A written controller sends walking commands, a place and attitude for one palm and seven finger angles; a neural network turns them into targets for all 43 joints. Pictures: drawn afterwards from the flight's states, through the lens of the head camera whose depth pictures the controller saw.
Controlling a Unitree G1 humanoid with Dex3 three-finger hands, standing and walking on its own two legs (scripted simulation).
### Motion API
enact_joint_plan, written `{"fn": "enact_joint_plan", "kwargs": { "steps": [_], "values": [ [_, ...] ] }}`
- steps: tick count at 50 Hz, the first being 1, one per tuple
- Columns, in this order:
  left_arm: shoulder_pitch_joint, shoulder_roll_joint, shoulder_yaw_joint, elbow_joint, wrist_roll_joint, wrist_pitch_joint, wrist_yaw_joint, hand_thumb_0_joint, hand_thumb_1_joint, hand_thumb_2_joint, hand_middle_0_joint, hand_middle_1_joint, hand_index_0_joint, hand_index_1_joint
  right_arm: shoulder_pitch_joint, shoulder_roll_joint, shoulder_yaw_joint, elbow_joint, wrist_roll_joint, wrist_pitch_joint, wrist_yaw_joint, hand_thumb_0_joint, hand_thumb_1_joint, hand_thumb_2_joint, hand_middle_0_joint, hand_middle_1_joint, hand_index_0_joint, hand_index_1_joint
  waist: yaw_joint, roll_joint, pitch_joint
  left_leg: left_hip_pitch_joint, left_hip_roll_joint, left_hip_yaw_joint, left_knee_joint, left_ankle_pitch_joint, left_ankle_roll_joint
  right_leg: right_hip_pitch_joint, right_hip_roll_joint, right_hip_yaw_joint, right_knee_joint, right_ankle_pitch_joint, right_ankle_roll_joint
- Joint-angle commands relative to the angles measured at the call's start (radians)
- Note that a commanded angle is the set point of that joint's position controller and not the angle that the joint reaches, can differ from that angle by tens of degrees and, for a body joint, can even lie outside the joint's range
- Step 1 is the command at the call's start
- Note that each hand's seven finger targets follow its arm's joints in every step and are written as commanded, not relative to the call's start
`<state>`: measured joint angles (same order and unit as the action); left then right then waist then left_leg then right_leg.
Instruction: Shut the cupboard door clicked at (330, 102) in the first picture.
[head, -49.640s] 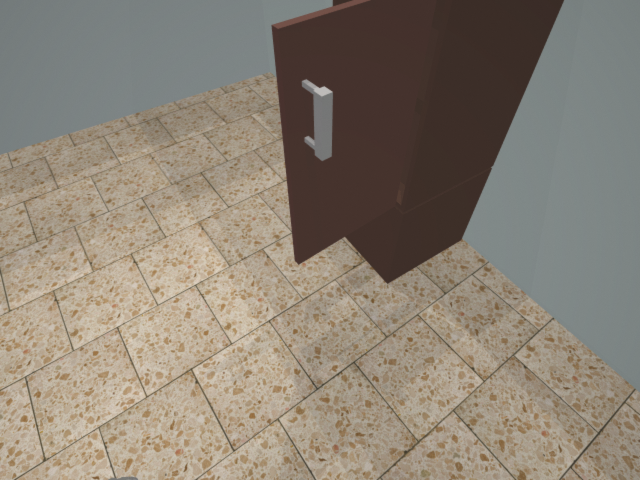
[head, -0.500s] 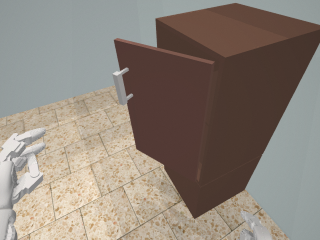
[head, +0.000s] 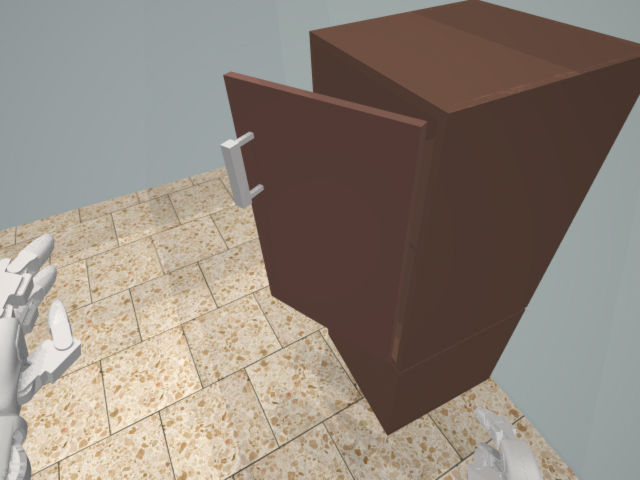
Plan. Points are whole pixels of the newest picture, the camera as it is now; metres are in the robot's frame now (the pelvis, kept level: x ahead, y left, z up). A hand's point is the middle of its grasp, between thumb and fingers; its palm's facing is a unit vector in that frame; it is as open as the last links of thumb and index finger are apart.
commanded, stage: step back with the hand held close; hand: left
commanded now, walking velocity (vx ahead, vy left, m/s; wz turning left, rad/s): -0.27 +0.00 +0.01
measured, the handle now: (245, 170) +0.61 +0.21 +0.08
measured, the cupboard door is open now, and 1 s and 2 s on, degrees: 28 28 28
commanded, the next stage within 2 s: stop stepping back and stand still in 1.40 s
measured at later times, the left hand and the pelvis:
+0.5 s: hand (34, 373) +0.16 +0.28 +0.16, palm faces +0.38 -0.78 -0.49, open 7.4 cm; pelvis -0.04 +0.02 -0.01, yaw -1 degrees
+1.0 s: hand out of the picture +0.06 +0.32 +0.17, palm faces +0.52 -0.70 -0.48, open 7.4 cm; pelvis -0.11 +0.03 -0.03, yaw +5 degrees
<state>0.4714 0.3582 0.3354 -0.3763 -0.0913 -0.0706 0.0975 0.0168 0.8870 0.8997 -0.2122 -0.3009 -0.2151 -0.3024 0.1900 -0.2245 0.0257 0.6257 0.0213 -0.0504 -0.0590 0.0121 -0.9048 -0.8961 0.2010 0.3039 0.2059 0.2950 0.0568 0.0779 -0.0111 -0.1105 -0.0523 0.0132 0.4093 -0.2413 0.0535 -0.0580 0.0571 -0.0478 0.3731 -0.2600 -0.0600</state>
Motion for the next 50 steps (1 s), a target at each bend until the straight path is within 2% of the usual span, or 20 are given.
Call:
{"fn": "enact_joint_plan", "kwargs": {
  "steps": [1, 2, 3, 6, 13, 18, 19, 23, 27, 28, 32, 33, 36, 38, 39, 43, 44, 46, 48, 50],
  "values": [
    [-0.181, 0.316, 0.247, -0.272, 0.005, -0.102, 0.028, 0.0, 0.9, 0.9, -0.2, -0.3, -0.2, -0.3, -0.121, -0.139, -0.062, -0.198, 0.008, -0.022, -0.006, 0.0, -0.9, -0.9, 0.2, 0.3, 0.2, 0.3, -0.026, -0.012, -0.028, -0.038, 0.092, -0.087, 0.02, 0.201, 0.009, -0.109, -0.135, 0.147, -0.079, 0.287, 0.05],
    [-0.079, 0.239, 0.188, -0.187, 0.004, -0.106, 0.024, 0.0, 0.9, 0.9, -0.2, -0.3, -0.2, -0.3, -0.117, -0.127, -0.061, -0.176, 0.0, -0.009, -0.011, 0.0, -0.9, -0.9, 0.2, 0.3, 0.2, 0.3, -0.034, -0.046, -0.051, -0.033, 0.092, -0.095, 0.049, 0.198, 0.008, -0.119, -0.171, 0.153, -0.07, 0.308, 0.038],
    [-0.07, 0.243, 0.184, -0.198, 0.007, -0.108, 0.024, 0.0, 0.9, 0.9, -0.2, -0.3, -0.2, -0.3, -0.125, -0.128, -0.063, -0.181, -0.001, -0.002, -0.01, 0.0, -0.9, -0.9, 0.2, 0.3, 0.2, 0.3, -0.031, -0.051, -0.043, -0.032, 0.088, -0.089, 0.062, 0.199, 0.006, -0.138, -0.181, 0.161, -0.074, 0.345, 0.046],
    [-0.005, 0.198, 0.14, -0.193, 0.011, -0.111, 0.025, 0.0, 0.9, 0.9, -0.2, -0.3, -0.2, -0.3, -0.109, -0.132, -0.07, -0.188, 0.003, 0.024, -0.01, 0.0, -0.9, -0.9, 0.2, 0.3, 0.2, 0.3, -0.044, -0.056, -0.116, -0.032, 0.099, -0.082, 0.081, 0.267, 0.003, -0.129, -0.192, 0.146, -0.02, 0.391, 0.051],
    [0.044, 0.286, 0.223, -0.26, 0.005, -0.114, 0.047, 0.0, 0.9, 0.9, -0.2, -0.3, -0.2, -0.3, -0.113, -0.141, -0.084, -0.22, 0.008, 0.069, -0.03, 0.0, -0.9, -0.9, 0.2, 0.3, 0.2, 0.3, -0.045, -0.072, -0.2, -0.059, 0.119, -0.081, 0.086, 0.411, -0.003, -0.103, -0.168, 0.125, 0.071, 0.517, 0.07],
    [0.078, 0.297, 0.244, -0.266, 0.002, -0.118, 0.056, 0.0, 0.9, 0.9, -0.2, -0.3, -0.2, -0.3, -0.106, -0.144, -0.088, -0.236, 0.009, 0.084, -0.039, 0.0, -0.9, -0.9, 0.2, 0.3, 0.2, 0.3, -0.046, -0.055, -0.195, -0.118, 0.134, -0.097, 0.064, 0.383, 0.001, -0.098, -0.151, 0.128, 0.097, 0.457, 0.069],
    [0.083, 0.268, 0.213, -0.264, 0.003, -0.117, 0.055, 0.0, 0.9, 0.9, -0.2, -0.3, -0.2, -0.3, -0.098, -0.141, -0.084, -0.239, 0.012, 0.085, -0.038, 0.0, -0.9, -0.9, 0.2, 0.3, 0.2, 0.3, -0.052, -0.048, -0.186, -0.142, 0.141, -0.109, 0.055, 0.372, 0.0, -0.09, -0.15, 0.123, 0.11, 0.422, 0.064],
    [0.076, 0.283, 0.228, -0.282, 0.011, -0.126, 0.059, 0.0, 0.9, 0.9, -0.2, -0.3, -0.2, -0.3, -0.1, -0.159, -0.086, -0.243, 0.003, 0.071, -0.042, 0.0, -0.9, -0.9, 0.2, 0.3, 0.2, 0.3, -0.045, 0.014, -0.138, -0.248, 0.172, -0.16, -0.023, 0.214, 0.015, -0.086, -0.105, 0.116, 0.117, 0.224, 0.062],
    [0.052, 0.249, 0.208, -0.247, 0.027, -0.137, 0.061, 0.0, 0.9, 0.9, -0.2, -0.3, -0.2, -0.3, -0.088, -0.159, -0.082, -0.245, 0.002, 0.059, -0.042, 0.0, -0.9, -0.9, 0.2, 0.3, 0.2, 0.3, -0.052, -0.002, -0.061, -0.477, 0.196, -0.207, -0.1, -0.168, 0.045, -0.017, -0.094, 0.135, 0.14, 0.06, 0.058],
    [0.038, 0.267, 0.228, -0.249, 0.035, -0.143, 0.062, 0.0, 0.9, 0.9, -0.2, -0.3, -0.2, -0.3, -0.093, -0.168, -0.085, -0.245, -0.001, 0.054, -0.043, 0.0, -0.9, -0.9, 0.2, 0.3, 0.2, 0.3, -0.05, 0.002, -0.049, -0.534, 0.197, -0.217, -0.117, -0.277, 0.054, 0.006, -0.09, 0.145, 0.136, 0.016, 0.059],
    [-0.019, 0.235, 0.199, -0.262, 0.062, -0.164, 0.064, 0.0, 0.9, 0.9, -0.2, -0.3, -0.2, -0.3, -0.07, -0.169, -0.087, -0.245, -0.004, 0.033, -0.039, 0.0, -0.9, -0.9, 0.2, 0.3, 0.2, 0.3, -0.058, -0.008, -0.017, -0.627, 0.194, -0.238, -0.105, -0.435, 0.062, -0.003, -0.097, 0.166, 0.134, -0.129, 0.046],
    [-0.037, 0.263, 0.223, -0.294, 0.069, -0.175, 0.066, 0.0, 0.9, 0.9, -0.2, -0.3, -0.2, -0.3, -0.075, -0.178, -0.09, -0.24, -0.009, 0.025, -0.041, 0.0, -0.9, -0.9, 0.2, 0.3, 0.2, 0.3, -0.057, 0.016, -0.031, -0.628, 0.201, -0.25, -0.126, -0.454, 0.065, 0.012, -0.084, 0.156, 0.149, -0.125, 0.048],
    [-0.058, 0.244, 0.206, -0.344, 0.072, -0.191, 0.068, 0.0, 0.9, 0.9, -0.2, -0.3, -0.2, -0.3, -0.066, -0.168, -0.085, -0.239, -0.012, 0.003, -0.043, 0.0, -0.9, -0.9, 0.2, 0.3, 0.2, 0.3, -0.055, 0.05, -0.057, -0.648, 0.224, -0.296, -0.175, -0.447, 0.068, 0.058, -0.047, 0.119, 0.247, -0.015, 0.051],
    [-0.04, 0.276, 0.242, -0.364, 0.073, -0.2, 0.067, 0.0, 0.9, 0.9, -0.2, -0.3, -0.2, -0.3, -0.068, -0.17, -0.086, -0.23, -0.019, -0.012, -0.042, 0.0, -0.9, -0.9, 0.2, 0.3, 0.2, 0.3, -0.05, 0.079, -0.088, -0.63, 0.241, -0.311, -0.194, -0.449, 0.071, 0.077, -0.025, 0.111, 0.284, 0.027, 0.058],
    [-0.022, 0.247, 0.226, -0.357, 0.071, -0.204, 0.064, 0.0, 0.9, 0.9, -0.2, -0.3, -0.2, -0.3, -0.061, -0.16, -0.084, -0.229, -0.019, -0.016, -0.04, 0.0, -0.9, -0.9, 0.2, 0.3, 0.2, 0.3, -0.051, 0.074, -0.095, -0.646, 0.245, -0.311, -0.192, -0.449, 0.072, 0.095, -0.023, 0.109, 0.298, 0.034, 0.058],
    [-0.008, 0.273, 0.28, -0.317, 0.088, -0.216, 0.055, 0.0, 0.9, 0.9, -0.2, -0.3, -0.2, -0.3, -0.065, -0.176, -0.101, -0.218, -0.027, -0.018, -0.031, 0.0, -0.9, -0.9, 0.2, 0.3, 0.2, 0.3, -0.049, 0.075, -0.065, -0.81, 0.27, -0.303, -0.187, -0.557, 0.092, 0.177, -0.003, 0.137, 0.363, 0.021, 0.053],
    [-0.01, 0.243, 0.254, -0.311, 0.079, -0.217, 0.053, 0.0, 0.9, 0.9, -0.2, -0.3, -0.2, -0.3, -0.058, -0.16, -0.097, -0.218, -0.023, -0.015, -0.029, 0.0, -0.9, -0.9, 0.2, 0.3, 0.2, 0.3, -0.054, 0.037, -0.057, -0.793, 0.26, -0.285, -0.147, -0.509, 0.085, 0.145, -0.022, 0.159, 0.346, 0.044, 0.044],
    [0.021, 0.257, 0.266, -0.294, 0.064, -0.225, 0.055, 0.0, 0.9, 0.9, -0.2, -0.3, -0.2, -0.3, -0.052, -0.152, -0.101, -0.216, -0.016, -0.018, -0.023, 0.0, -0.9, -0.9, 0.2, 0.3, 0.2, 0.3, -0.062, -0.051, -0.062, -0.663, 0.207, -0.237, -0.03, -0.391, 0.057, 0.0, -0.078, 0.268, 0.249, 0.09, 0.013],
    [0.018, 0.269, 0.267, -0.302, 0.058, -0.224, 0.055, 0.0, 0.9, 0.9, -0.2, -0.3, -0.2, -0.3, -0.041, -0.145, -0.105, -0.199, -0.02, -0.013, -0.012, 0.0, -0.9, -0.9, 0.2, 0.3, 0.2, 0.3, -0.067, -0.148, -0.082, -0.492, 0.15, -0.153, 0.129, -0.312, 0.012, -0.201, -0.179, 0.395, 0.109, 0.001, -0.022],
    [-0.009, 0.249, 0.216, -0.3, 0.054, -0.224, 0.063, 0.0, 0.9, 0.9, -0.2, -0.3, -0.2, -0.3, -0.039, -0.122, -0.1, -0.186, -0.017, -0.008, -0.004, 0.0, -0.9, -0.9, 0.2, 0.3, 0.2, 0.3, -0.077, -0.22, -0.07, -0.324, 0.105, -0.098, 0.271, -0.216, -0.031, -0.392, -0.278, 0.475, -0.022, -0.093, -0.065]
  ]
}}
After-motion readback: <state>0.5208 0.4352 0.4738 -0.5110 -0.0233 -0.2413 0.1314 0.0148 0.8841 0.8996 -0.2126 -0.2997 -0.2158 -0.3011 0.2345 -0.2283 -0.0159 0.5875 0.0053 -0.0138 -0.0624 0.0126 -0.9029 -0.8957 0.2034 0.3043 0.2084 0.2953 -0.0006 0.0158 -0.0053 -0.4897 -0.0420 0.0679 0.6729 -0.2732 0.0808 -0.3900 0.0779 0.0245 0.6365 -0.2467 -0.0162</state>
